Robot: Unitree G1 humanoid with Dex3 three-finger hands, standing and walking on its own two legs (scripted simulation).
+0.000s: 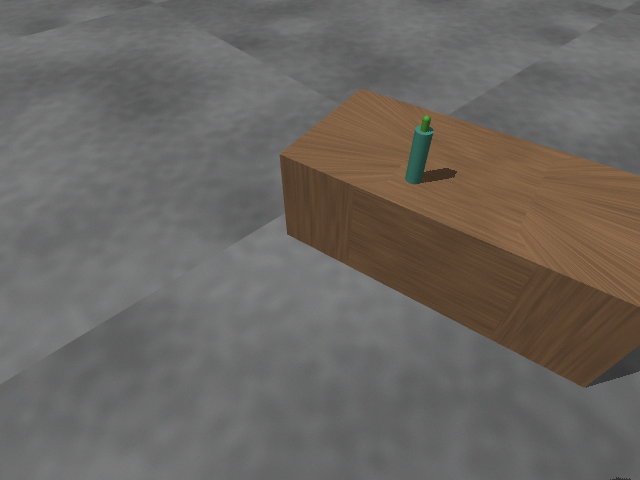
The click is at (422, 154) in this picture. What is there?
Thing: necked bottle
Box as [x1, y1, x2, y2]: [405, 115, 433, 183]
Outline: 427,115 423,117 422,124 415,128 405,179 410,183 418,183 421,180 433,131 428,125 430,117
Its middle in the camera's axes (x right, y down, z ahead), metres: +0.31 -0.28 +1.21
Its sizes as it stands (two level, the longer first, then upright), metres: 0.054 0.054 0.232
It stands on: a support 0.42 m high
